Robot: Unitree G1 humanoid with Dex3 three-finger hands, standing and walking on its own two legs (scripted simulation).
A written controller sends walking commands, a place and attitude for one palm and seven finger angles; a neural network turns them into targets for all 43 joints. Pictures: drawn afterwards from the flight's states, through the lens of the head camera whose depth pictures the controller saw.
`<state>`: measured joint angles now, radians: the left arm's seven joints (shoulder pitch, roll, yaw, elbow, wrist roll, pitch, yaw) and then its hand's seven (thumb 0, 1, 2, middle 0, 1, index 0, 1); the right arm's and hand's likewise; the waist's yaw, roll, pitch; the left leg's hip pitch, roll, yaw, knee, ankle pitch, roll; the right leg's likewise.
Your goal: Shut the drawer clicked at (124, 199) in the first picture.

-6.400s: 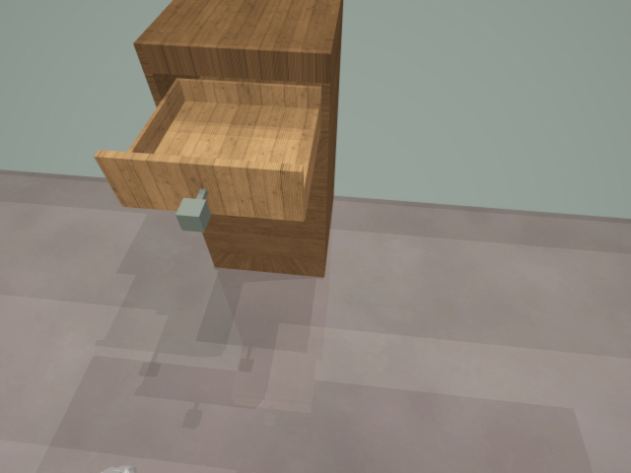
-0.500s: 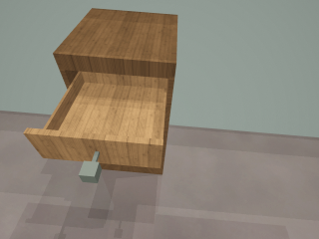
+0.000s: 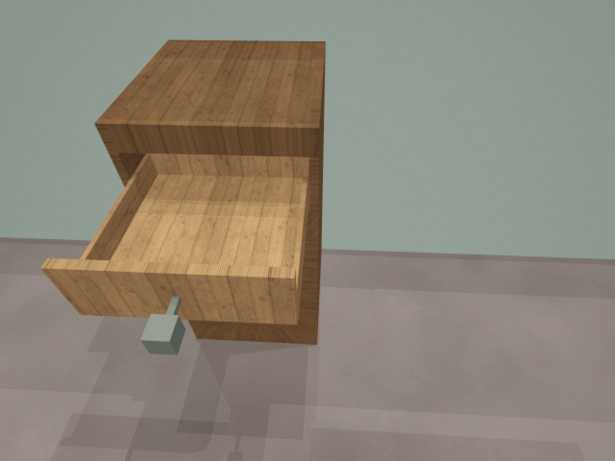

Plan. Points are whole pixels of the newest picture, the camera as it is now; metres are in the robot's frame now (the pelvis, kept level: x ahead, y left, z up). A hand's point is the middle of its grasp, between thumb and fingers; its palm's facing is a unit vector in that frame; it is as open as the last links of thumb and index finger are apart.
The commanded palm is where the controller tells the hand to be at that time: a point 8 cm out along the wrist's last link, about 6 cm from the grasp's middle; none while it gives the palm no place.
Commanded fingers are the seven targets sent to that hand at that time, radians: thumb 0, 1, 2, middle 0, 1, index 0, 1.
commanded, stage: come to a stop and stand still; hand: left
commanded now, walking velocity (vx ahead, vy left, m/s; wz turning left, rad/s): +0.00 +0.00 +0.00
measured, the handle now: (168, 321) +0.33 +0.24 -0.03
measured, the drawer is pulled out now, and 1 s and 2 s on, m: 0.30 0.30 0.30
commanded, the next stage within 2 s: look again from close up in 0.40 s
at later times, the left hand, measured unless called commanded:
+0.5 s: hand out of the picture -0.02 +0.13 -0.17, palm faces +0.03 -0.98 -0.17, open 7.4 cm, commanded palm none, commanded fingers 0.00 0.90 0.90 -0.20 -0.30 -0.20 -0.30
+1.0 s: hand out of the picture +0.00 +0.13 -0.17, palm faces +0.06 -0.98 -0.17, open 7.4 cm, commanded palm none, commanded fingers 0.00 0.90 0.90 -0.20 -0.30 -0.20 -0.30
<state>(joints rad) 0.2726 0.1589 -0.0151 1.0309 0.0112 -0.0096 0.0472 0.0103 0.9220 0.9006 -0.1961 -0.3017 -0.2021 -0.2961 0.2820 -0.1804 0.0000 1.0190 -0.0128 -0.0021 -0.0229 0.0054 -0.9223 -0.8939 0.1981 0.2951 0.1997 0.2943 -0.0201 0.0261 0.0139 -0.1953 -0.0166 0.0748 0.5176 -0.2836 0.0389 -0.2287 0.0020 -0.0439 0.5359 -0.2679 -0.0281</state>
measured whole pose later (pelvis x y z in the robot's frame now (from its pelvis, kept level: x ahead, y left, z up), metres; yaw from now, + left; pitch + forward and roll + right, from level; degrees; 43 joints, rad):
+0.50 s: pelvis +0.00 -0.03 +0.01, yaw +1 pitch -2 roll +1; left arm 0.32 0.13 -0.02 1.10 0.00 -0.03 0.03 0.01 0.90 0.90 -0.20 -0.30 -0.20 -0.30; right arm 0.36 -0.14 0.03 1.14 -0.01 0.00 -0.02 0.00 -0.91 -0.89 0.20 0.29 0.20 0.29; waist -0.01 0.00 0.03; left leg -0.17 0.01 0.04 0.42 -0.22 0.00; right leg -0.20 0.03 -0.08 0.43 -0.21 -0.07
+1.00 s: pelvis +0.02 -0.03 +0.01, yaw +1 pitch -2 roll +1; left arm 0.32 0.13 -0.02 1.12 0.01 -0.03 0.04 0.01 0.91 0.90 -0.19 -0.30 -0.20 -0.30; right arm 0.29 -0.12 0.03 1.15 -0.01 -0.02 -0.03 0.01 -0.92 -0.89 0.20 0.30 0.20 0.29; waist 0.00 -0.01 0.02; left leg -0.13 0.00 0.04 0.40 -0.24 0.00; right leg -0.16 0.03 -0.08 0.42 -0.24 -0.06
